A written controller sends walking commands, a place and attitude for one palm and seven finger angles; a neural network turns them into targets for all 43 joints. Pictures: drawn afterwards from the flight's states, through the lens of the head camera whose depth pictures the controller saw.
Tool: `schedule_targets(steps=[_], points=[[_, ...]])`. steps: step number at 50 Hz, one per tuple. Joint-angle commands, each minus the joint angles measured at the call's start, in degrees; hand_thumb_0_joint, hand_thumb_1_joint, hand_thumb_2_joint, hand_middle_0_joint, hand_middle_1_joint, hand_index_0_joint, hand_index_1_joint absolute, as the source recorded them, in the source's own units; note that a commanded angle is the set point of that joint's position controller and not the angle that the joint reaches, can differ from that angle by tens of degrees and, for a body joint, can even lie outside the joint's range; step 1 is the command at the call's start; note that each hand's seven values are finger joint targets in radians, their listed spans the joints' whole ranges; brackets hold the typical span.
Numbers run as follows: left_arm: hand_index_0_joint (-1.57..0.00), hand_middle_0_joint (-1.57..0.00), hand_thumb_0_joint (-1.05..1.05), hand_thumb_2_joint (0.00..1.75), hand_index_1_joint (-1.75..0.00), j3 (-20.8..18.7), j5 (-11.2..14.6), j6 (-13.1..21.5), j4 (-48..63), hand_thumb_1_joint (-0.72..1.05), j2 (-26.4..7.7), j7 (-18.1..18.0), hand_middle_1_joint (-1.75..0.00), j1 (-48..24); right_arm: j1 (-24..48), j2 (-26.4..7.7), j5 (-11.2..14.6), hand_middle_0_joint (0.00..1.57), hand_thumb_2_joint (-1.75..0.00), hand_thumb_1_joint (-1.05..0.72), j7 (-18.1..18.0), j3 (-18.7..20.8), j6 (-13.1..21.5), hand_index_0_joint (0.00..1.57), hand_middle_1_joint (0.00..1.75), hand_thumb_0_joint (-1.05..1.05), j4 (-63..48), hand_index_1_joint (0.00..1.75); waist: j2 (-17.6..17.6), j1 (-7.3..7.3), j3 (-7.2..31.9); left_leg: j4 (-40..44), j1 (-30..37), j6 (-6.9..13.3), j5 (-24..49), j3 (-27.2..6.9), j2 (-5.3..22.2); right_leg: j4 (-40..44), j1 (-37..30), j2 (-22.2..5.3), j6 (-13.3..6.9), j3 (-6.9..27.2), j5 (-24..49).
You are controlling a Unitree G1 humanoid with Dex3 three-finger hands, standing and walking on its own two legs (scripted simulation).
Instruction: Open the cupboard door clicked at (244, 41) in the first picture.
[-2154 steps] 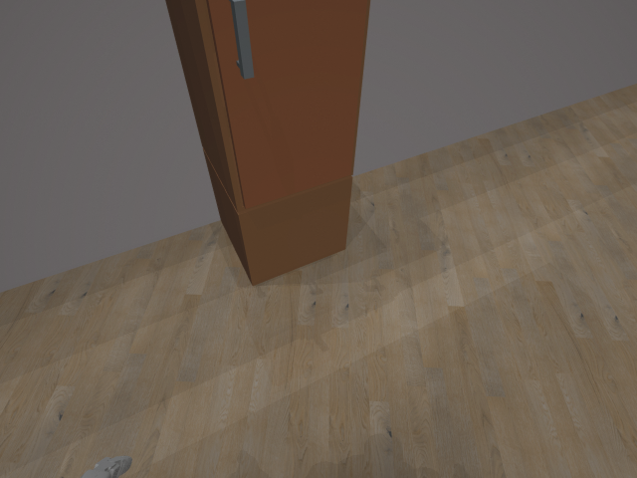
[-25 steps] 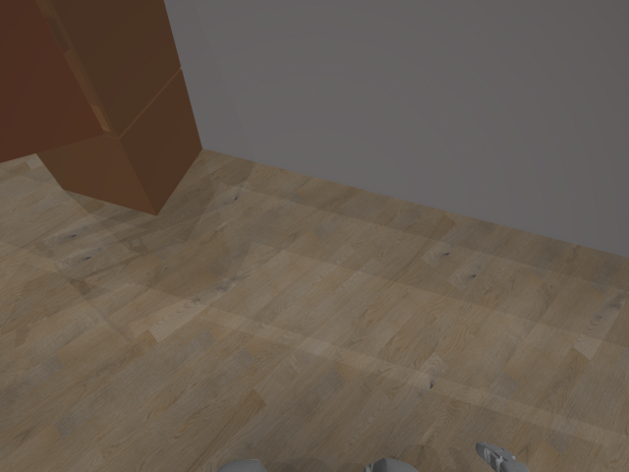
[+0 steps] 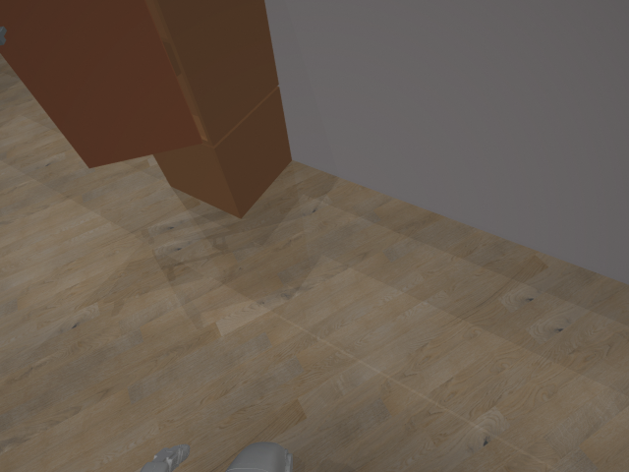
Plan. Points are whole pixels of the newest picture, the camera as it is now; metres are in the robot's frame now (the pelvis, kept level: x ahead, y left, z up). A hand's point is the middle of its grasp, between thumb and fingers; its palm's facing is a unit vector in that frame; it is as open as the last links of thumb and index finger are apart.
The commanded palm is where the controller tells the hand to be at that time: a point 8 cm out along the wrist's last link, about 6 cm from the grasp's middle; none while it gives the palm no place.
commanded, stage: turn to face it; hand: left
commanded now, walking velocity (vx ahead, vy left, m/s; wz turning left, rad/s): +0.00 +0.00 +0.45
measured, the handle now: out of the picture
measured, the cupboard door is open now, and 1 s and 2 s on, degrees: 45 45 45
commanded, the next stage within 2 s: take the last steps up to it in 0.26 s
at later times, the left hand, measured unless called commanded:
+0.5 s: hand out of the picture +0.01 +0.24 -0.17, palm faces +0.27 -0.94 -0.22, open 7.4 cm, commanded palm none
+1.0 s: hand out of the picture +0.01 +0.21 -0.16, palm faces +0.43 -0.89 -0.18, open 7.3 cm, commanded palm none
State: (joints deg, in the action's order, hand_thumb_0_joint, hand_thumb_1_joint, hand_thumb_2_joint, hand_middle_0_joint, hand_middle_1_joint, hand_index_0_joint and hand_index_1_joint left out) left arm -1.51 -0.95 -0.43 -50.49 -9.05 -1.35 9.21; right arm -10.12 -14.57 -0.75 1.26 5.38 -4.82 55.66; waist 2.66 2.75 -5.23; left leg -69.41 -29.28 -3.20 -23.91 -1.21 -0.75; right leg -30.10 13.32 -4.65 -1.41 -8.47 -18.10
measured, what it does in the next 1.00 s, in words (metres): walks ahead, turning left: left foot, then right foot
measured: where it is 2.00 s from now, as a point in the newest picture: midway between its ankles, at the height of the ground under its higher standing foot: (235, 374)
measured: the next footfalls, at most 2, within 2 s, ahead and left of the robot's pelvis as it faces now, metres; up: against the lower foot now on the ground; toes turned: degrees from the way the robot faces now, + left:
left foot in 0.30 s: +0.03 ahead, +0.13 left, +0.00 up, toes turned +15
right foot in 0.68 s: +0.12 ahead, -0.08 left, +0.00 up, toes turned +8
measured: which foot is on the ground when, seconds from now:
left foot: up 0.00-0.28, down 0.30-0.66, up 0.68-1.00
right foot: down 0.00-0.30, up 0.32-0.66, down 0.68-1.00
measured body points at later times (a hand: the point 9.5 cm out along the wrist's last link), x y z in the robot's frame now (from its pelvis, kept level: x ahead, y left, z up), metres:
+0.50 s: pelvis +0.02 +0.03 +0.00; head +0.05 +0.05 +0.45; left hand +0.00 +0.29 -0.16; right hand +0.18 -0.17 -0.14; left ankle +0.00 +0.12 -0.74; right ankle +0.02 -0.12 -0.67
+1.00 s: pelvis +0.12 +0.07 +0.00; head +0.16 +0.08 +0.45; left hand -0.01 +0.25 -0.14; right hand +0.24 -0.15 -0.16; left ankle +0.13 +0.25 -0.68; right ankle +0.08 -0.09 -0.74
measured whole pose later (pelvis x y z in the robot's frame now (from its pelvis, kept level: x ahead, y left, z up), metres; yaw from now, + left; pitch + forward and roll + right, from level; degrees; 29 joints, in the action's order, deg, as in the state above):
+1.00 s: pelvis +0.12 +0.07 +0.00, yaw +22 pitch +1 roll +2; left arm -2.1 -1.7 3.6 -62.6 -6.8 -0.1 22.1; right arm -12.4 -12.4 -1.0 2.5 3.9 -2.6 60.7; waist -0.1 -0.8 -3.5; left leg -51.8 -33.4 -2.5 -10.8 2.9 5.2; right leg -19.1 1.1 -8.7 4.0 -13.0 -17.9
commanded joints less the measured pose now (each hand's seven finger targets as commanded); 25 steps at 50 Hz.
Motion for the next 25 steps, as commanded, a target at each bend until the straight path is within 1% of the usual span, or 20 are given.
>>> schedule_targets(steps=[1, 2, 3, 5, 6, 9, 10, 11, 12, 13, 14, 15, 16, 17, 18, 19, 20, 22, 24, 25], points=[[-0.2, -0.2, 0.0, 0.9, -0.3, -3.09, -0.11, 2.01, 2.65, 0.9, -10.31, -0.95, -0.3, 4.04, 2.48, -1.96, 0.02, 0.2, -0.9, -0.9, 0.17, 0.04, 1.47, 0.2, 0.3, 0.0, -3.58, 0.3, -12.83, -2.93, 6.78, 4.08, -4.09, -1.27, 1.48, 1.14, 2.28, 8.78, -12.27, -13.65, -2.4, 5.21, 35.24], [-0.2, -0.2, 0.0, 0.9, -0.3, -3.29, -0.13, 2.06, 2.18, 0.9, -10.71, -0.94, -0.3, 5.94, 3.51, -1.71, -0.02, 0.2, -0.9, -0.9, 0.13, -0.25, 1.54, 0.2, 0.3, 0.0, -3.83, 0.3, -11.78, -3.63, 7.34, 7.01, -4.08, -1.31, 0.32, 1.87, 2.25, 7.91, -14.51, -14.26, -2.77, 4.82, 38.29], [-0.2, -0.2, 0.0, 0.9, -0.3, -3.39, -0.18, 2.09, 1.58, 0.9, -11.18, -0.9, -0.3, 7.32, 4.66, -1.39, 0.02, 0.2, -0.9, -0.9, 0.12, -0.52, 1.6, 0.2, 0.3, 0.0, -3.98, 0.3, -12.17, -4.24, 7.36, 9.63, -3.63, -1.22, -0.48, 2.64, 2.26, 7.26, -15.26, -14.8, -3.03, 4.16, 40.64], [-0.2, -0.2, 0.0, 0.9, -0.3, -3.66, -0.43, 2.05, 0.75, 0.9, -11.65, -0.85, -0.3, 8.69, 5.65, -0.79, 0.06, 0.2, -0.9, -0.9, 0.07, -0.89, 1.81, 0.2, 0.3, 0.0, -4.09, 0.3, -12.81, -4.84, 7.7, 15.11, -1.53, -0.84, -1.4, 4.07, 2.09, 6.1, -15.98, -15.41, -3.43, 3.19, 43.45], [-0.2, -0.2, 0.0, 0.9, -0.3, -3.78, -0.64, 2.0, 0.3, 0.9, -11.45, -0.84, -0.3, 9.13, 6.09, -0.16, 0.11, 0.2, -0.9, -0.9, 0.11, -1.04, 1.95, 0.2, 0.3, 0.0, -4.11, 0.3, -14.12, -5.07, 7.73, 17.78, -0.4, -0.53, -1.67, 4.65, 1.81, 5.58, -16.14, -15.1, -3.3, 2.9, 44.27], [-0.2, -0.2, 0.0, 0.9, -0.3, -4.27, -0.87, 1.89, -0.51, 0.9, -13.03, -0.74, -0.3, 9.41, 6.65, -0.3, 0.33, 0.2, -0.9, -0.9, -0.01, -1.56, 2.62, 0.2, 0.3, 0.0, -4.27, 0.3, -15.79, -5.35, 7.61, 26.19, 3.57, 0.75, -2.6, 6.61, 1.18, 3.4, -15.41, -16.59, -4.31, 2.69, 46.6], [-0.2, -0.2, 0.0, 0.9, -0.3, -4.38, -0.88, 1.89, -0.85, 0.9, -13.39, -0.68, -0.3, 8.8, 5.73, -0.46, 0.35, 0.2, -0.9, -0.9, -0.13, -1.54, 2.86, 0.2, 0.3, 0.0, -3.93, 0.3, -15.62, -4.6, 7.53, 29.92, 5.97, 1.11, -1.22, 7.34, 0.67, 2.08, -14.52, -16.52, -3.9, 2.21, 46.71], [-0.2, -0.2, 0.0, 0.9, -0.3, -4.39, -0.76, 1.94, -1.11, 0.9, -13.51, -0.58, -0.3, 8.1, 3.77, -0.62, 0.33, 0.2, -0.9, -0.9, -0.19, -1.5, 3.12, 0.2, 0.3, 0.0, -3.42, 0.3, -15.36, -3.44, 8.61, 34.81, 9.76, 1.47, 2.2, 8.11, 0.07, -0.36, -13.65, -15.85, -2.77, 0.95, 46.24], [-0.2, -0.2, 0.0, 0.9, -0.3, -4.39, -0.18, 1.89, -1.0, 0.9, -13.83, -0.38, -0.3, 7.3, 1.29, -1.64, 0.11, 0.2, -0.9, -0.9, -0.33, -1.37, 3.43, 0.2, 0.3, 0.0, -2.77, 0.3, -13.6, -1.72, 9.56, 40.76, 16.06, 2.12, 8.52, 8.93, -0.72, -3.84, -10.37, -14.72, -1.18, -0.86, 44.57], [-0.2, -0.2, 0.0, 0.9, -0.3, -4.12, 0.44, 1.77, -0.83, 0.9, -12.95, -0.14, -0.3, 6.44, -1.94, -4.26, -0.2, 0.2, -0.9, -0.9, -0.5, -0.75, 4.0, 0.2, 0.3, 0.0, -1.78, 0.3, -8.4, 0.45, 11.65, 46.26, 25.69, 3.46, 20.0, 6.86, 2.54, -10.99, -4.02, -13.15, 1.17, -2.58, 37.41], [-0.2, -0.2, 0.0, 0.9, -0.3, -3.33, 0.92, 1.38, 0.73, 0.9, -9.17, 0.29, -0.3, 6.52, -4.93, -10.3, -0.73, 0.2, -0.9, -0.9, -0.87, 0.72, 4.54, 0.2, 0.3, 0.0, -1.44, 0.3, 8.54, 1.89, 14.25, 46.45, 36.55, 10.3, 41.56, -12.02, 17.14, -22.94, 11.71, -5.08, 5.06, -4.13, 3.01], [-0.2, -0.2, 0.0, 0.9, -0.3, -2.09, 0.75, 0.63, 2.2, 0.9, -7.16, -0.1, -0.3, 3.22, -7.32, -13.34, -0.3, 0.2, -0.9, -0.9, -1.69, 1.18, 3.83, 0.2, 0.3, 0.0, -1.06, 0.3, 13.63, 2.95, 15.02, 45.9, 34.33, 17.07, 62.53, -18.45, 24.69, -30.57, 14.96, -2.04, 5.57, 2.61, -20.9], [-0.2, -0.2, 0.0, 0.9, -0.3, -2.47, 0.34, -0.22, 2.52, 0.9, -8.42, -0.52, -0.3, 1.65, -6.12, -11.77, -0.35, 0.2, -0.9, -0.9, -1.8, 0.68, 3.45, 0.2, 0.3, 0.0, -1.08, 0.3, 5.93, 2.17, 12.03, 45.42, 29.62, 17.66, 56.47, -12.31, 24.59, -33.39, 13.83, -3.03, 4.68, 6.37, -20.28], [-0.2, -0.2, 0.0, 0.9, -0.3, -2.62, 0.06, -0.53, 1.39, 0.9, -7.87, -0.58, -0.3, 1.36, -3.43, -9.76, -0.52, 0.2, -0.9, -0.9, -2.3, -0.11, 4.0, 0.2, 0.3, 0.0, -1.72, 0.3, 6.97, 1.02, 9.71, 47.17, 25.0, 16.58, 49.99, -11.48, 21.35, -33.34, 13.67, -2.9, 5.14, 7.12, -17.33], [-0.2, -0.2, 0.0, 0.9, -0.3, -2.77, 0.13, -0.98, -0.38, 0.9, -7.58, -0.34, -0.3, 2.45, -0.19, -8.71, -0.61, 0.2, -0.9, -0.9, -2.87, -0.32, 4.11, 0.2, 0.3, 0.0, -2.62, 0.3, 9.11, -0.48, 7.02, 48.14, 21.74, 15.76, 44.06, -10.52, 19.49, -33.31, 13.77, -3.2, 5.45, 7.93, -14.57], [-0.2, -0.2, 0.0, 0.9, -0.3, -2.83, -0.01, -1.29, -1.26, 0.9, -7.74, 0.1, -0.3, 3.31, 1.17, -7.7, -0.63, 0.2, -0.9, -0.9, -2.95, -0.74, 4.11, 0.2, 0.3, 0.0, -3.03, 0.3, 8.62, -1.36, 5.33, 49.19, 20.0, 14.66, 38.55, -8.94, 17.47, -33.54, 13.62, -2.79, 5.38, 8.02, -11.67], [-0.2, -0.2, 0.0, 0.9, -0.3, -2.85, -0.18, -1.34, -1.75, 0.9, -7.19, 0.53, -0.3, 4.27, 1.03, -7.1, -0.65, 0.2, -0.9, -0.9, -2.88, -1.1, 4.35, 0.2, 0.3, 0.0, -2.94, 0.3, 7.9, -2.05, 4.8, 50.07, 19.79, 13.87, 34.41, -8.07, 15.79, -33.43, 13.96, -1.98, 5.3, 7.18, -9.63], [-0.2, -0.2, 0.0, 0.9, -0.3, -2.87, -0.5, -0.85, -2.26, 0.9, -6.78, 1.27, -0.3, 4.78, -0.73, -6.9, -0.62, 0.2, -0.9, -0.9, -2.58, -1.03, 4.97, 0.2, 0.3, 0.0, -2.6, 0.3, 6.37, -2.28, 5.41, 51.28, 21.35, 13.39, 26.73, -7.66, 13.92, -31.63, 14.7, -1.1, 5.27, 5.47, -7.7], [-0.2, -0.2, 0.0, 0.9, -0.3, -2.83, -0.52, -0.47, -1.99, 0.9, -6.46, 1.7, -0.3, 3.62, -2.35, -7.08, -0.63, 0.2, -0.9, -0.9, -2.26, -0.88, 5.25, 0.2, 0.3, 0.0, -2.03, 0.3, 5.26, -1.86, 4.86, 53.03, 20.57, 13.55, 16.74, -8.4, 13.32, -28.02, 14.41, -0.77, 5.06, 4.56, -7.32], [-0.2, -0.2, 0.0, 0.9, -0.3, -2.82, -0.56, -0.26, -1.64, 0.9, -6.19, 1.86, -0.3, 2.93, -2.87, -7.09, -0.69, 0.2, -0.9, -0.9, -2.16, -0.77, 5.34, 0.2, 0.3, 0.0, -1.96, 0.3, 6.24, -1.64, 4.07, 53.7, 20.46, 13.72, 13.18, -8.76, 13.18, -25.66, 14.58, -0.68, 5.05, 4.04, -7.24]])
